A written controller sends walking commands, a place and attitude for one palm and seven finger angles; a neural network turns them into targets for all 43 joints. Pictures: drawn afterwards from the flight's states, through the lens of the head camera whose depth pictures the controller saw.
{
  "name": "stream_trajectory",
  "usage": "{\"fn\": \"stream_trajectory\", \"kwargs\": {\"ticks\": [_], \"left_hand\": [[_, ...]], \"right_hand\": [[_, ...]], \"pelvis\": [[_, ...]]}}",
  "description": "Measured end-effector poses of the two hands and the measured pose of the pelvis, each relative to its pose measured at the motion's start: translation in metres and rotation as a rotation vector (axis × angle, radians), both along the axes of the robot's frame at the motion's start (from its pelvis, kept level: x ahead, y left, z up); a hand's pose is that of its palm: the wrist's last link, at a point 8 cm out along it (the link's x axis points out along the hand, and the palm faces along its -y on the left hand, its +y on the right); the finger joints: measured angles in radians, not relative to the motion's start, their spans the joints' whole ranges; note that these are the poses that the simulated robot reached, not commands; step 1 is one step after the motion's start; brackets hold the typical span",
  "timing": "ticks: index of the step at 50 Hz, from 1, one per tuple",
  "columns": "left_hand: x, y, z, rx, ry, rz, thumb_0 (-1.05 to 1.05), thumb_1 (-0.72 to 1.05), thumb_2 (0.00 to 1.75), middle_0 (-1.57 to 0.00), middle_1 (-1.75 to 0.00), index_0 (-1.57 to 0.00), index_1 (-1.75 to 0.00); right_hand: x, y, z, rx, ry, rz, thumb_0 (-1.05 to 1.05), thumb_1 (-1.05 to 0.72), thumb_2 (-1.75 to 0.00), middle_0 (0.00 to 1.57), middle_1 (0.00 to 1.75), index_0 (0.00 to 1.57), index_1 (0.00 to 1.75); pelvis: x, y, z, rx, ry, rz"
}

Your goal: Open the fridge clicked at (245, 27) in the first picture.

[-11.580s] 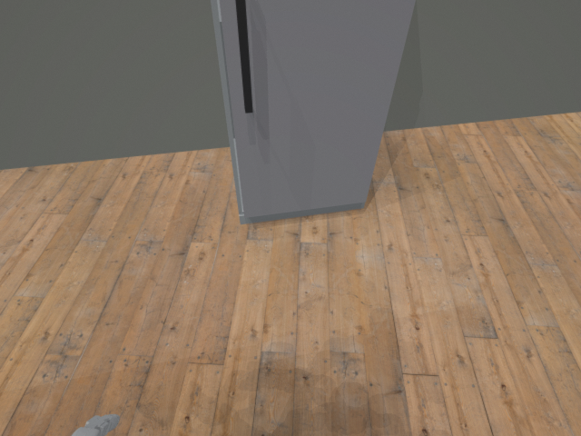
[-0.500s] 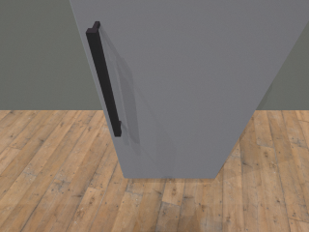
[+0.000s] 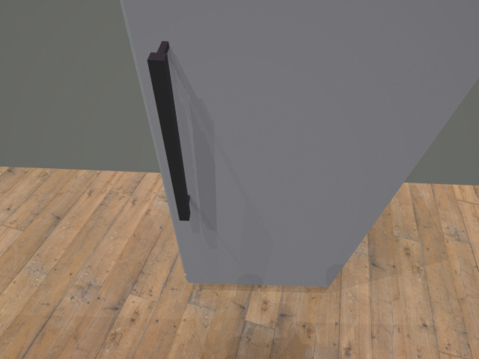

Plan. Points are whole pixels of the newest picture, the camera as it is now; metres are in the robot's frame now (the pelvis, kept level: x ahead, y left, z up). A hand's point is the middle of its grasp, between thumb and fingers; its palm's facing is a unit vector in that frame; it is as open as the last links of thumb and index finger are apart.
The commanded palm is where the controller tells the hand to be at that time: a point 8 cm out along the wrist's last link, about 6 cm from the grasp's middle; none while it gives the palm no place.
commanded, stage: look again from close up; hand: left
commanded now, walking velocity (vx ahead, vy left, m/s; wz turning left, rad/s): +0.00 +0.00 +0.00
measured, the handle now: (176, 149) +0.47 +0.16 +0.08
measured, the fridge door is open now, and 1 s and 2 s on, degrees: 0 0 0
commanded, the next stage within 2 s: raise the hand to about handle height in 0.78 s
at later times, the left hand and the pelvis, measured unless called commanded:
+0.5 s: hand out of the picture +0.02 +0.20 -0.17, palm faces -0.01 -0.97 -0.24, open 7.4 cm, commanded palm none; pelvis +0.00 +0.00 +0.00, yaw +0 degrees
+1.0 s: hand (119, 358) +0.14 +0.20 -0.08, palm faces +0.26 -0.94 -0.21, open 7.5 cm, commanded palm +0.10 +0.25 -0.05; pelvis +0.00 -0.01 +0.00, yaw +2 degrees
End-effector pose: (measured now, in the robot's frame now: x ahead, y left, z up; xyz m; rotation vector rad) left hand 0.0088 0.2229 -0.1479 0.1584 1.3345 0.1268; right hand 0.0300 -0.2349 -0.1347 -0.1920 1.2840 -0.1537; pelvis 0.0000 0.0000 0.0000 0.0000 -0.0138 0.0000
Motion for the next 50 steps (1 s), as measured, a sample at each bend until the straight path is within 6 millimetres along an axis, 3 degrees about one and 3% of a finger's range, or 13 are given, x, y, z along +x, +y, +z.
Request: {"fn": "stream_trajectory", "kwargs": {"ticks": [10,23,45,47,50], "left_hand": [[-0.005,0.009,0.001,0.014,0.030,-0.002,0.01,0.90,0.90,-0.20,-0.30,-0.20,-0.30],[0.002,0.022,0.008,0.048,0.019,-0.009,0.01,0.91,0.90,-0.20,-0.30,-0.19,-0.30],[0.010,0.015,0.010,0.056,0.003,-0.024,0.01,0.90,0.90,-0.20,-0.30,-0.20,-0.30],[0.037,0.018,0.029,0.053,-0.182,0.087,0.01,0.90,0.90,-0.20,-0.30,-0.20,-0.30],[0.101,0.025,0.094,0.109,-0.656,0.119,0.02,0.88,0.89,-0.20,-0.31,-0.20,-0.31]], "right_hand": [[0.014,-0.003,0.003,-0.010,-0.007,0.013,0.01,-0.91,-0.90,0.20,0.30,0.20,0.30],[0.011,-0.006,0.002,-0.008,0.005,0.015,0.01,-0.91,-0.90,0.20,0.30,0.20,0.30],[0.006,-0.021,0.004,-0.021,0.018,0.006,0.01,-0.91,-0.90,0.20,0.30,0.20,0.30],[0.015,-0.022,0.010,-0.035,-0.073,0.007,0.01,-0.91,-0.90,0.20,0.30,0.20,0.30],[0.036,-0.022,0.018,-0.045,-0.255,0.047,0.01,-0.91,-0.90,0.20,0.30,0.20,0.30]], "pelvis": [[0.002,0.000,0.001,-0.003,-0.001,-0.003],[0.002,0.000,0.003,0.001,-0.004,-0.003],[0.002,-0.008,0.005,-0.001,-0.001,-0.004],[-0.001,-0.009,0.003,0.002,-0.003,0.011],[-0.005,-0.012,-0.001,0.016,-0.003,0.033]]}}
